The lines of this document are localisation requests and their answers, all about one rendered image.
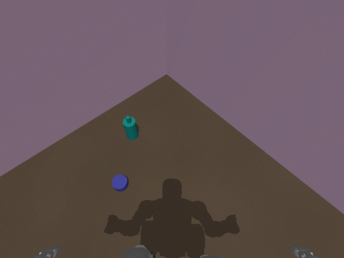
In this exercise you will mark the left robot hand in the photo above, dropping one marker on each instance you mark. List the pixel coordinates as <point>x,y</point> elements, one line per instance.
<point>49,252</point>

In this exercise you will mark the right robot hand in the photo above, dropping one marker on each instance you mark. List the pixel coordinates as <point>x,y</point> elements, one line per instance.
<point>301,252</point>

